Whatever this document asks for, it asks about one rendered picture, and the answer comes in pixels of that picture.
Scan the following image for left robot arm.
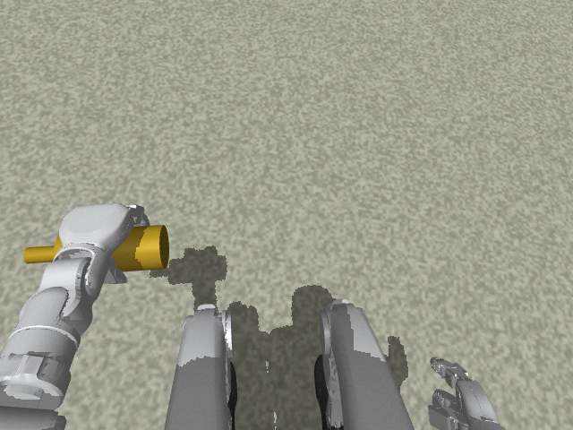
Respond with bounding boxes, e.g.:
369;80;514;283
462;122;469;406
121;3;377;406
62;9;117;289
0;243;110;430

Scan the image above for left robot hand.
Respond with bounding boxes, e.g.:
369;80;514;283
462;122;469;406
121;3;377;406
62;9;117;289
59;203;150;284

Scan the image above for right robot foot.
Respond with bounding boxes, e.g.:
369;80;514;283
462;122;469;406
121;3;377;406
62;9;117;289
314;354;344;430

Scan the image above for right robot hand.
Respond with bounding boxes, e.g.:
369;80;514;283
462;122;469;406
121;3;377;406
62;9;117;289
428;357;500;430

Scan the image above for bottle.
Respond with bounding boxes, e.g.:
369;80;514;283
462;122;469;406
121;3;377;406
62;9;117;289
23;225;169;271

